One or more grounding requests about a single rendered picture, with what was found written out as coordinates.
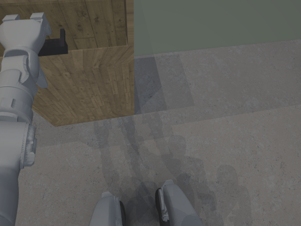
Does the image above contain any left robot forearm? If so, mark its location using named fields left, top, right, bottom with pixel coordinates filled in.
left=0, top=46, right=40, bottom=125

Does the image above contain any left robot thigh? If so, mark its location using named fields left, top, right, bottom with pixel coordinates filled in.
left=89, top=196, right=121, bottom=226

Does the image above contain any left robot upper arm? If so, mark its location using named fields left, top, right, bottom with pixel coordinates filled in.
left=0, top=121, right=37, bottom=226

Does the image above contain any right robot thigh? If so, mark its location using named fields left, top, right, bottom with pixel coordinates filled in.
left=158, top=184, right=203, bottom=226

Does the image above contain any robot thigh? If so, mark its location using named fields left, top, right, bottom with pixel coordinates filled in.
left=158, top=184, right=203, bottom=226
left=89, top=196, right=121, bottom=226

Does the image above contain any handle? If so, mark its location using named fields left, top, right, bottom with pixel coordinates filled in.
left=38, top=29, right=68, bottom=57

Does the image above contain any cabinet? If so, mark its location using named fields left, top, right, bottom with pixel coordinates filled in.
left=0, top=0, right=135, bottom=127

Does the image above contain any drawer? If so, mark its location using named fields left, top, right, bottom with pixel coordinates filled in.
left=0, top=0, right=127, bottom=57

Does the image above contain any robot left hand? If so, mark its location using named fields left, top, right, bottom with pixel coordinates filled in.
left=0, top=12, right=52, bottom=88

